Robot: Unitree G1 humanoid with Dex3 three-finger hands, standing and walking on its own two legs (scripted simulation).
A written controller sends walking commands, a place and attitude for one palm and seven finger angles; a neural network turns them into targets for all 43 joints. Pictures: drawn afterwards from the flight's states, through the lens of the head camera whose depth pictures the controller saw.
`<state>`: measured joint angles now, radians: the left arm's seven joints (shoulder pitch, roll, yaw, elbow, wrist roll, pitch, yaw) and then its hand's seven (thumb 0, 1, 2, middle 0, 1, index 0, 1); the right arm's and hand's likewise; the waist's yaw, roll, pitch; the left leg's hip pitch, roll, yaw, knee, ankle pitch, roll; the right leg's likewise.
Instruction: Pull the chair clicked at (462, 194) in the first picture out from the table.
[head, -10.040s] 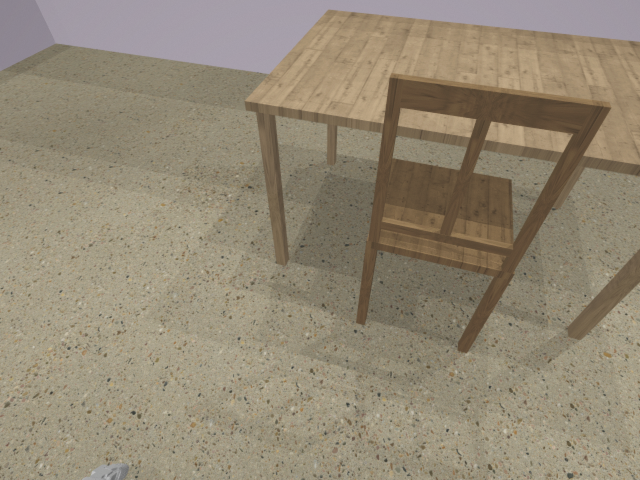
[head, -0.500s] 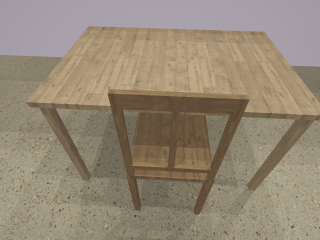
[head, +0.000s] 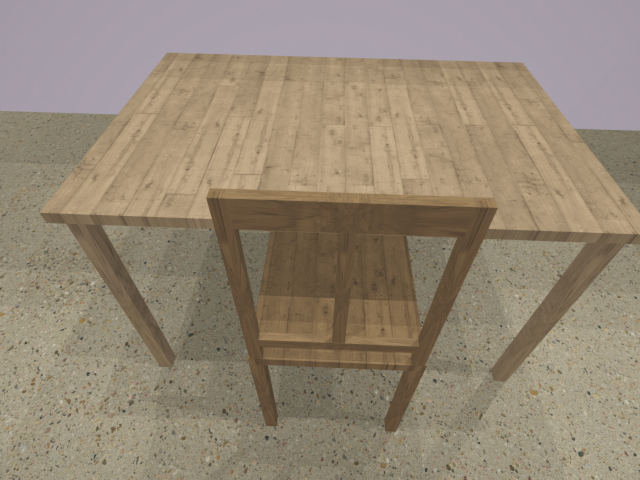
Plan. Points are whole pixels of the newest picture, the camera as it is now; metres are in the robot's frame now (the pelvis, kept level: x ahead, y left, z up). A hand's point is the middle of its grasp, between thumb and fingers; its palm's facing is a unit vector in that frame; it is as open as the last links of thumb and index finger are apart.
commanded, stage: look again from close up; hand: left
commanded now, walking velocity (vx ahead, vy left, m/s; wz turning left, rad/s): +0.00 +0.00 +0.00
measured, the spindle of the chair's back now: (342, 293) +0.44 -0.01 -0.08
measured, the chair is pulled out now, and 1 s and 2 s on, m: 0.00 0.00 0.00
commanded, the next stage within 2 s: none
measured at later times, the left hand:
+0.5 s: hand out of the picture +0.01 +0.16 -0.17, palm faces +0.02 -0.98 -0.19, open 7.3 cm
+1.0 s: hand out of the picture +0.01 +0.15 -0.17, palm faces +0.03 -0.98 -0.19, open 7.3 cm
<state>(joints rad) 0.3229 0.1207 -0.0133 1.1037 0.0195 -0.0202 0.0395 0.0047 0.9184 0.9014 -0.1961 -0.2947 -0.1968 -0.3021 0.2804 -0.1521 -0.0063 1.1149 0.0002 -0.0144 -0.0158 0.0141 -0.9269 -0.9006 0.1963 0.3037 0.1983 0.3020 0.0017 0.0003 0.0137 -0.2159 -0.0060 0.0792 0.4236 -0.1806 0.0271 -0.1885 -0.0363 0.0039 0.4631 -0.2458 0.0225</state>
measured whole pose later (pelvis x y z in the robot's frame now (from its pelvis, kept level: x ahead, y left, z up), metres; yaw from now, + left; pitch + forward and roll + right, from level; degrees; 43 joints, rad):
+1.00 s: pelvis +0.02 -0.02 +0.00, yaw +0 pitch -2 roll +1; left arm 0.31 0.14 -0.01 1.11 0.01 -0.02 0.04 0.00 0.91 0.90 -0.20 -0.29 -0.20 -0.30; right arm 0.27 -0.15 0.00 1.14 0.00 -0.02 -0.02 0.01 -0.92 -0.90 0.20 0.30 0.20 0.30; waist 0.01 0.00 0.02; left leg -0.17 0.01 0.07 0.40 -0.20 0.00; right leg -0.14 -0.02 0.00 0.44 -0.27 0.00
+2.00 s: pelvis +0.03 -0.02 +0.00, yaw +1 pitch -1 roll +1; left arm 0.34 0.13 -0.01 1.12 0.01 -0.02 0.04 0.00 0.91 0.90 -0.20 -0.29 -0.20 -0.30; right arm 0.30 -0.13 0.01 1.14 0.00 -0.02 -0.03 0.00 -0.91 -0.90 0.20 0.30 0.20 0.30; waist 0.01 0.00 0.02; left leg -0.18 0.01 0.05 0.41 -0.21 0.00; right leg -0.14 -0.01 -0.02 0.44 -0.27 0.00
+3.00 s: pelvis +0.03 -0.02 +0.00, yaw +1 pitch -1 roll +0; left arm 0.34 0.13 -0.01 1.12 0.01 -0.02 0.04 0.00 0.91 0.90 -0.20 -0.29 -0.20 -0.30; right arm 0.30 -0.13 0.01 1.15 0.00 -0.02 -0.03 0.00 -0.91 -0.90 0.20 0.30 0.20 0.30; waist 0.01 0.00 0.01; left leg -0.17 0.01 0.04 0.41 -0.22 0.00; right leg -0.12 -0.02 -0.03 0.43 -0.28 0.00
